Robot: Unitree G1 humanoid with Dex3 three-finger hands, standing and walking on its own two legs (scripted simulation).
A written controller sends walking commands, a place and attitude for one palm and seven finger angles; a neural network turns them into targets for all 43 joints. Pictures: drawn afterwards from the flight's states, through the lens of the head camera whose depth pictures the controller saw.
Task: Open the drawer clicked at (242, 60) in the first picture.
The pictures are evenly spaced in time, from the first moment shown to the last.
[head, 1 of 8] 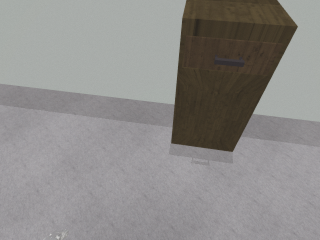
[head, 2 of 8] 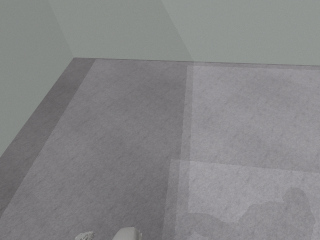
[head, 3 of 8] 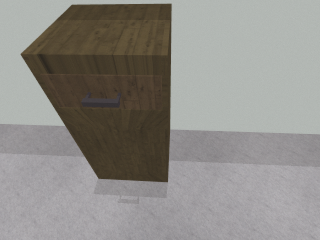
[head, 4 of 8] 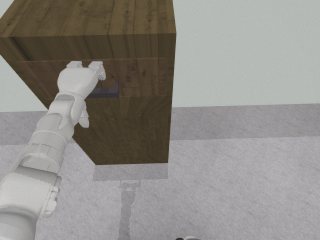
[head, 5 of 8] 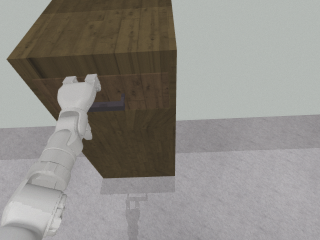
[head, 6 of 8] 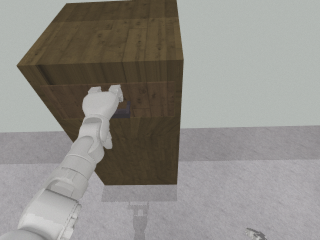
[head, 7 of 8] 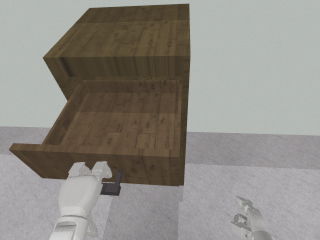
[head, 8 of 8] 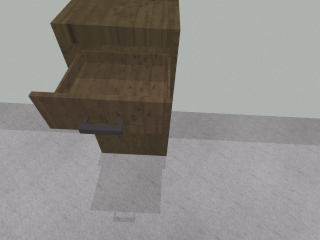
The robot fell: no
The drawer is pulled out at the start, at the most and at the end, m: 0.00 0.30 0.30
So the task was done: yes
